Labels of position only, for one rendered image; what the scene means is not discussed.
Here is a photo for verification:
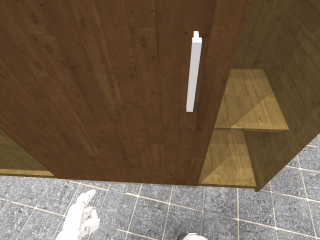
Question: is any robot left forearm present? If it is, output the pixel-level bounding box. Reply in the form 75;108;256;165
56;228;82;240

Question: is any robot left hand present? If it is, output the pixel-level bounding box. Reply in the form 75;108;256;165
62;189;100;238

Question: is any wardrobe door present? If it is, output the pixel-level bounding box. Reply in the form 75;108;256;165
0;0;251;186
0;130;48;171

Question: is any handle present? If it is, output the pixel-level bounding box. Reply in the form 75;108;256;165
186;31;202;112

